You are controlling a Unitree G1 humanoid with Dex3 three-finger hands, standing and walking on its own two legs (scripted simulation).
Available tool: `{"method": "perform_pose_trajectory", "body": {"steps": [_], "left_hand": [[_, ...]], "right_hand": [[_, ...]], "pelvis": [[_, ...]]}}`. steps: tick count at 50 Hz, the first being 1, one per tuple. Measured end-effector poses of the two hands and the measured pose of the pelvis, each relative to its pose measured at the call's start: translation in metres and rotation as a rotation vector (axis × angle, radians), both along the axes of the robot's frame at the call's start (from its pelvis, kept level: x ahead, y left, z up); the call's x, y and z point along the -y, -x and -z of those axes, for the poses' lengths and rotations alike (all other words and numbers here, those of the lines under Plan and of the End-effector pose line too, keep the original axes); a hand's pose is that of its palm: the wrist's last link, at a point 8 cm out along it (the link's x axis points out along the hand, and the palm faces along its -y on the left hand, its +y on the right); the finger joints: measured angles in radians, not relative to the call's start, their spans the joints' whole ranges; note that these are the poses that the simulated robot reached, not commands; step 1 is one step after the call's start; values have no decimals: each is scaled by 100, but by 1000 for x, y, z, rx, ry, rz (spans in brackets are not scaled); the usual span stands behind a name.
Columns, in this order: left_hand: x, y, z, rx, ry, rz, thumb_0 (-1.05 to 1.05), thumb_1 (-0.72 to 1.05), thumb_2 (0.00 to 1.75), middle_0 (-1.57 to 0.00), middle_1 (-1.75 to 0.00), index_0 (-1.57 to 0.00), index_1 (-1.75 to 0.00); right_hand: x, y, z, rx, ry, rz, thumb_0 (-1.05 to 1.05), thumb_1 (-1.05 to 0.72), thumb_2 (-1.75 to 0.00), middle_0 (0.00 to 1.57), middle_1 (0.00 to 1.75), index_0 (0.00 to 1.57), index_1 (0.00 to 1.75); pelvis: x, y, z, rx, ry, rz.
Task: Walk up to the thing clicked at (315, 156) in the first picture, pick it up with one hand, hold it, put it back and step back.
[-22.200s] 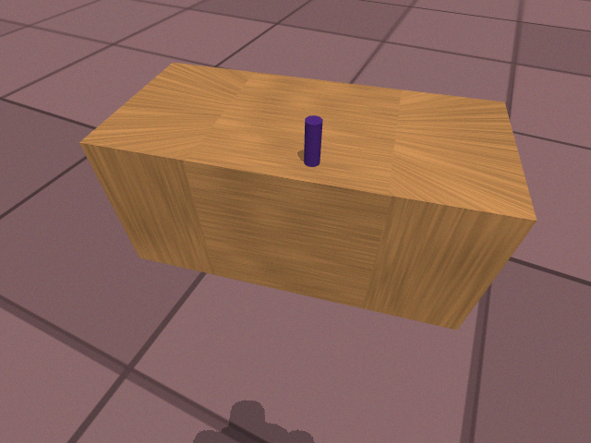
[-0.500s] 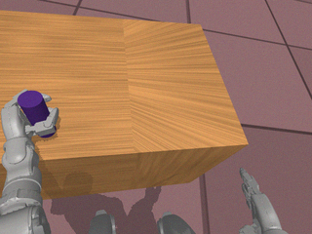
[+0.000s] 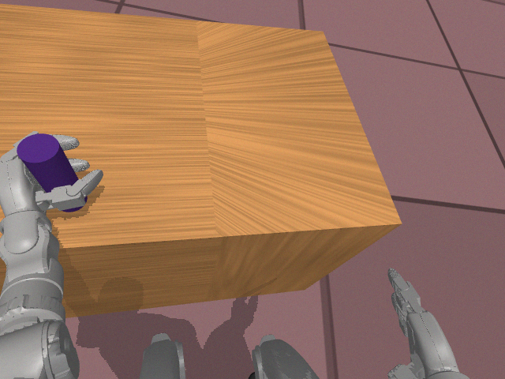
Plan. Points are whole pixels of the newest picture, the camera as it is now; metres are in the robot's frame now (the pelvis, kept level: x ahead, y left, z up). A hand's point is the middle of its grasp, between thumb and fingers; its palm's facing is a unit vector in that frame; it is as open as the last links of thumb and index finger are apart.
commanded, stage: open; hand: left
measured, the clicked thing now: (57, 177) +0.46 +0.25 +0.01
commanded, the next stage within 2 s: withdraw in 0.14 s
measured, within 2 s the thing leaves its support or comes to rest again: neither
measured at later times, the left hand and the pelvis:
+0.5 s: hand (45, 163) +0.47 +0.26 +0.03, palm faces +0.26 -0.96 +0.00, open 16.7 cm; pelvis +0.01 +0.00 +0.01, yaw +0 degrees
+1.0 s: hand out of the picture +0.44 +0.38 +0.10, palm faces +0.44 -0.84 -0.31, open 17.5 cm; pelvis +0.02 +0.00 +0.06, yaw +0 degrees
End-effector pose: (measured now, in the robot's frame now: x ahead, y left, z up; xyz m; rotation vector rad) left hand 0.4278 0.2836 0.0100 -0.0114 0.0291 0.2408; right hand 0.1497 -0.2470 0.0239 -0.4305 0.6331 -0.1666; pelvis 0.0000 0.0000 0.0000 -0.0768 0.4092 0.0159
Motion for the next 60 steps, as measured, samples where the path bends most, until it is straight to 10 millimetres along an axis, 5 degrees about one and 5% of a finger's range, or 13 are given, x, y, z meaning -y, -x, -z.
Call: {"method": "perform_pose_trajectory", "body": {"steps": [13, 21, 28, 34, 38, 52, 60], "left_hand": [[0, -2, 2, -7, 4, 0, -1, -35, 25, -50, -38, -51, -37], [-5, -4, -4, -2, -8, 5, -1, -44, 11, -23, -16, -23, -16], [-35, -7, -47, 46, -24, -47, -1, -47, 7, -11, -8, -11, -7], [-66, -10, -96, 47, -39, -67, -1, -50, 5, -7, -5, -8, -4], [-78, -8, -111, -11, -64, -48, -1, -53, 4, -5, -5, -7, -3], [-140, 40, -112, -375, -222, -313, -1, -56, 4, -7, -5, -7, -5], [-130, 84, -107, -420, -297, -298, -1, -50, 5, -7, -4, -6, -5]], "right_hand": [[-2, -6, 0, -2, 1, -3, -1, 51, -5, 6, 5, 6, 5], [2, -9, -10, 10, 13, 11, -1, 52, -5, 6, 5, 6, 5], [4, -7, -16, 2, -6, 40, -1, 52, -5, 6, 5, 6, 5], [1, -8, -5, -33, -63, 65, -1, 53, -5, 6, 5, 6, 5], [-8, -10, 4, -57, -113, 56, -1, 54, -5, 6, 5, 6, 5], [3, -13, -18, -122, -114, 81, -1, 50, -6, 6, 5, 6, 5], [-13, -32, -29, -54, -168, 36, -1, 45, -8, 6, 5, 6, 5]], "pelvis": [[-1, -5, 0, -3, 3, 1], [-1, -8, -4, 5, 0, 5], [1, -15, -16, 34, -4, 6], [0, -18, -28, 58, -5, 3], [-1, -18, -33, 68, -10, 3], [-2, -26, -61, 126, -25, 7], [-7, -38, -72, 172, -29, 1]]}}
